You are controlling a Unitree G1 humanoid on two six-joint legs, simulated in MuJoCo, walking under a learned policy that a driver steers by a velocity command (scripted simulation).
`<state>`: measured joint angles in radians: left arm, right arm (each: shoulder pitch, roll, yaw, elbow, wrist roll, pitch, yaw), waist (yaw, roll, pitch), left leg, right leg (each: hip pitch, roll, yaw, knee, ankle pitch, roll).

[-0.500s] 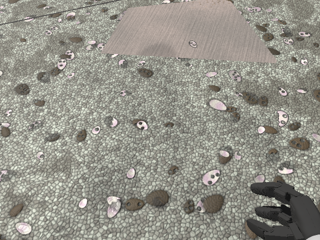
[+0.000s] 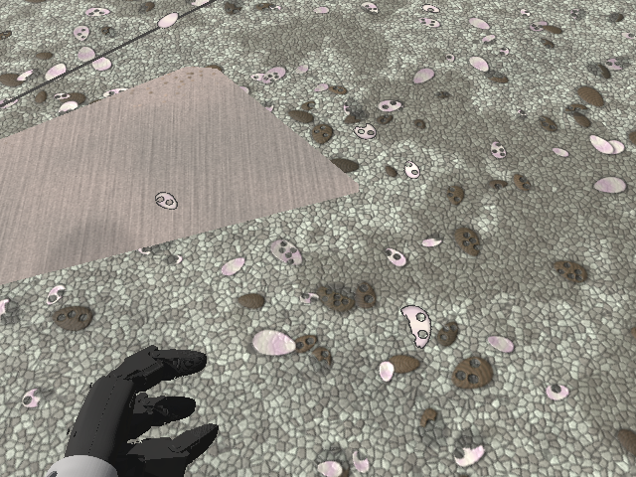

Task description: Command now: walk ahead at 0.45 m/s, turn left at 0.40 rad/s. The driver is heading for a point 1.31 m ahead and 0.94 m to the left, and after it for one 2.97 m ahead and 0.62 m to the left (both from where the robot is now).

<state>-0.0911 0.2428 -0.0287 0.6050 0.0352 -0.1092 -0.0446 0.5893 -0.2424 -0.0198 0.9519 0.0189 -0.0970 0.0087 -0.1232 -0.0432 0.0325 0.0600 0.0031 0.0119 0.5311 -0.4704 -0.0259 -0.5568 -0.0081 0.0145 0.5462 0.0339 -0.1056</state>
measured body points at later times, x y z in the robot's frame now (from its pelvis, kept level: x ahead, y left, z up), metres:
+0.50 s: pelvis +0.17 +0.05 +0.00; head +0.21 +0.08 +0.45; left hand +0.23 +0.37 -0.11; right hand +0.43 -0.16 -0.07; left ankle +0.22 +0.15 -0.72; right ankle +0.15 -0.11 -0.66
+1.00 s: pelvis +0.25 +0.03 +0.03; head +0.27 +0.04 +0.48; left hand +0.10 +0.32 -0.06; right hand +0.59 -0.01 -0.04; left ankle +0.18 +0.13 -0.64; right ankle +0.36 -0.03 -0.71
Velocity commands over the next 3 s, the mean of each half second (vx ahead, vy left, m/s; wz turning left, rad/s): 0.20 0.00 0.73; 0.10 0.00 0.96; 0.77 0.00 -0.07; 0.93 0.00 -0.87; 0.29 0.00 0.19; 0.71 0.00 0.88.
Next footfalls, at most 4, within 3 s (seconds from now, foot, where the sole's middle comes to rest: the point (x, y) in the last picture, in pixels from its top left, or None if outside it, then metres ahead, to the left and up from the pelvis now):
0.44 left None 0.26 0.17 -0.75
0.88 right None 0.38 0.01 -0.75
1.32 left None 0.18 0.26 -0.75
1.76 right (89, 423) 0.61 0.43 -0.75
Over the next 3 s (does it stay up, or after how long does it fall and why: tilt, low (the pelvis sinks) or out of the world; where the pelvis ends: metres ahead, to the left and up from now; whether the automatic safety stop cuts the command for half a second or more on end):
stays up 1.04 0.71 0.02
